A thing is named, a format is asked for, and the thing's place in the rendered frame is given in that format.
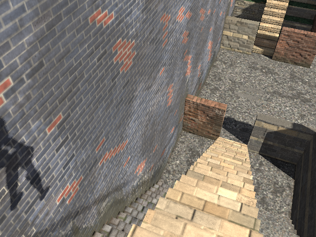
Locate stairs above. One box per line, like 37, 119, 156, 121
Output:
127, 136, 264, 237
252, 0, 289, 56

